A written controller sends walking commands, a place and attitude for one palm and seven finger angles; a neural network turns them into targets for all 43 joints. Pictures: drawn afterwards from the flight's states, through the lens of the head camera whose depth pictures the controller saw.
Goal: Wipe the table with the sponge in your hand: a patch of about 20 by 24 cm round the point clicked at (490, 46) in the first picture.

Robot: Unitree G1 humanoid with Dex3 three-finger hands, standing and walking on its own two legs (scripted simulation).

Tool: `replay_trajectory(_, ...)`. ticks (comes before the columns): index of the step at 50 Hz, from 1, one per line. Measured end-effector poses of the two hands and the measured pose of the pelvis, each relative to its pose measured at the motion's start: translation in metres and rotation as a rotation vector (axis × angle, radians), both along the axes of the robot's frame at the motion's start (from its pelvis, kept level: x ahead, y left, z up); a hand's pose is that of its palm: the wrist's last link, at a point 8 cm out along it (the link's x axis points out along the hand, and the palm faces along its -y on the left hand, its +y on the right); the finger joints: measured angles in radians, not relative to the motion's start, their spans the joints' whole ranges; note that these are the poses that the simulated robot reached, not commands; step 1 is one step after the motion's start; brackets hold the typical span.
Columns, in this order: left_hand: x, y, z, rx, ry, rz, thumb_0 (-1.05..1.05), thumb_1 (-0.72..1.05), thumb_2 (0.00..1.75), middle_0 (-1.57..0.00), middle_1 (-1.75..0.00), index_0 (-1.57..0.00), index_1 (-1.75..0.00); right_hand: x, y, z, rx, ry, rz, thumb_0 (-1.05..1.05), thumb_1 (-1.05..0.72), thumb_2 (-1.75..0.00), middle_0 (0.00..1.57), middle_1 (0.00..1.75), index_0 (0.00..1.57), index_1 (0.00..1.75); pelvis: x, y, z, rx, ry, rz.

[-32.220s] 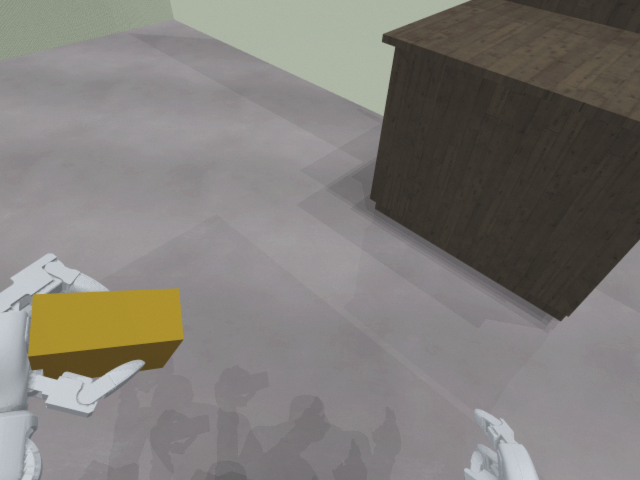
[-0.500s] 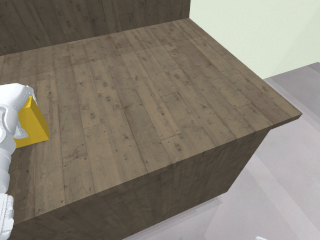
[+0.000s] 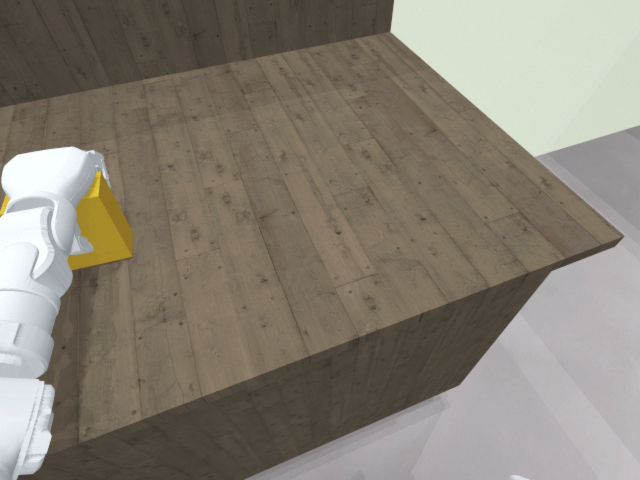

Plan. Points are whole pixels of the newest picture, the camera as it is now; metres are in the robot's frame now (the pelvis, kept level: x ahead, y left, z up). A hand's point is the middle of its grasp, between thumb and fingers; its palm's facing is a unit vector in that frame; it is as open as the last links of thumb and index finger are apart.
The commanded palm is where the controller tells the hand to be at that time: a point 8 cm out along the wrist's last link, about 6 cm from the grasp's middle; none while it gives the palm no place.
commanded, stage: slide across to the middle lane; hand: left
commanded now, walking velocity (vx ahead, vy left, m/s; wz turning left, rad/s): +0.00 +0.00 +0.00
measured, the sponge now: (81, 234) +0.38 +0.36 +0.08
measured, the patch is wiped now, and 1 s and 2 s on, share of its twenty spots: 0.40 0.70 0.80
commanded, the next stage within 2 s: wipe back along the middle lane in 0.30 s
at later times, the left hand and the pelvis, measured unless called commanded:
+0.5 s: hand (128, 203) +0.41 +0.29 +0.12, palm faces -0.06 +0.01 -1.00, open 9.7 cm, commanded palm +0.38 +0.27 +0.18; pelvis +0.02 -0.02 +0.00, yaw +0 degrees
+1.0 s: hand (125, 237) +0.36 +0.27 +0.12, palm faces -0.03 +0.00 -1.00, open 9.7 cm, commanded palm +0.32 +0.26 +0.16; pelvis +0.01 -0.04 +0.00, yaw -1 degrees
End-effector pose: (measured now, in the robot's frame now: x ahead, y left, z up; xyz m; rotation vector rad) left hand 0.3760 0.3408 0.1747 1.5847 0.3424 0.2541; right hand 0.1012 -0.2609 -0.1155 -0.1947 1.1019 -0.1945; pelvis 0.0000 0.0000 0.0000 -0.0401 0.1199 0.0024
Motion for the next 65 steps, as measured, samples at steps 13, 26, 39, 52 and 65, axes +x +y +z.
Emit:
replay_trajectory(13, 0.014, -0.035, -0.001, -0.009, -0.002, 0.020, 0.01, -0.48, 1.09, -0.79, -1.38, -0.77, -1.40, 0.060, 0.018, 0.013, 0.060, -0.157, 0.069, 0.01, -0.91, -0.90, 0.21, 0.30, 0.20, 0.30, 0.010, -0.005, 0.003, 0.012, -0.015, -0.003)
replay_trajectory(26, 0.015, -0.066, -0.001, -0.010, -0.005, 0.005, 0.01, -0.48, 1.09, -0.78, -1.39, -0.77, -1.40, 0.065, -0.002, 0.009, 0.056, -0.130, 0.073, 0.01, -0.91, -0.90, 0.20, 0.30, 0.20, 0.30, 0.017, -0.020, 0.004, 0.024, -0.028, 0.004)
replay_trajectory(39, -0.010, -0.077, -0.003, -0.027, -0.025, 0.039, 0.01, -0.47, 1.09, -0.77, -1.41, -0.75, -1.42, 0.065, -0.025, 0.012, 0.062, -0.143, 0.040, 0.01, -0.91, -0.90, 0.20, 0.30, 0.20, 0.30, 0.020, -0.036, 0.005, 0.032, -0.056, -0.017)
replay_trajectory(52, -0.044, -0.081, -0.004, -0.025, -0.045, 0.021, 0.01, -0.46, 1.09, -0.75, -1.43, -0.74, -1.44, 0.079, -0.028, 0.019, 0.067, -0.208, 0.051, 0.01, -0.91, -0.90, 0.20, 0.30, 0.20, 0.30, 0.014, -0.039, 0.004, 0.032, -0.075, -0.021)
replay_trajectory(65, -0.054, -0.082, -0.007, -0.033, -0.060, 0.026, 0.01, -0.46, 1.09, -0.75, -1.43, -0.73, -1.44, 0.085, -0.007, 0.023, 0.093, -0.247, 0.070, 0.01, -0.91, -0.90, 0.20, 0.30, 0.20, 0.30, 0.009, -0.032, 0.003, 0.028, -0.083, -0.024)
